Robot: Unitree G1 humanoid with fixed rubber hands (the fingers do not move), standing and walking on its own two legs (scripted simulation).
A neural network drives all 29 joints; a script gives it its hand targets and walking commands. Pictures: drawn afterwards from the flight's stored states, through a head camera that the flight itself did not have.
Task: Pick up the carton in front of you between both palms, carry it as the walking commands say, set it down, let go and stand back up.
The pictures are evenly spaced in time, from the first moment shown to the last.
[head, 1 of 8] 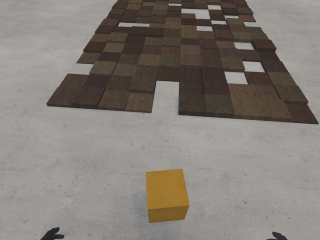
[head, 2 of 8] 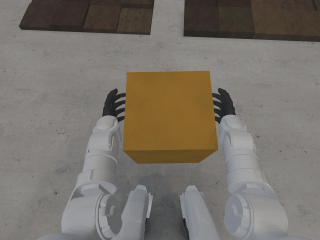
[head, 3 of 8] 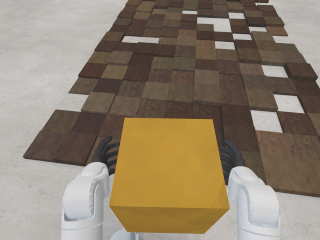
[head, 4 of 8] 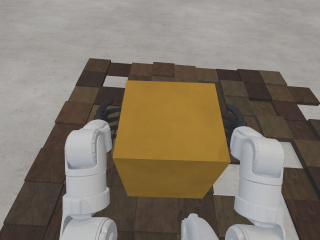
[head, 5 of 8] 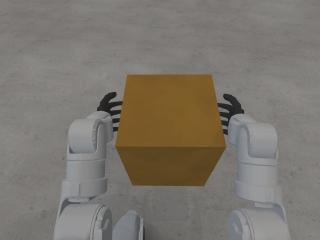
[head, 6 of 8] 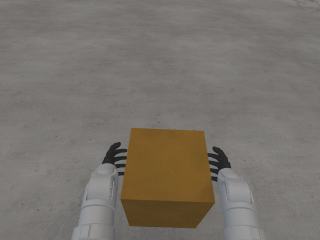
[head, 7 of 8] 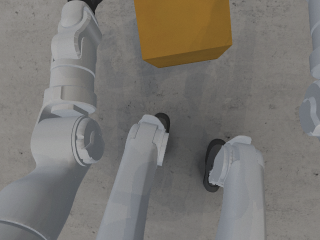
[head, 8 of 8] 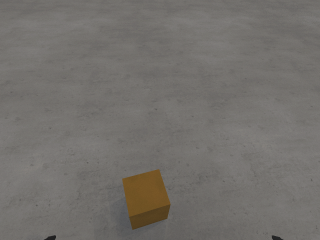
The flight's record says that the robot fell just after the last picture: no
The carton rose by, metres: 0.80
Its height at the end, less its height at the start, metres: +0.00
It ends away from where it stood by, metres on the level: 6.08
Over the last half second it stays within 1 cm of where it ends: yes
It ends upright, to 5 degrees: yes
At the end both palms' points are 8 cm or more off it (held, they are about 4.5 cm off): yes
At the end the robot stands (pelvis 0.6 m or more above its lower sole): yes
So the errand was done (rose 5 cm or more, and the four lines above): yes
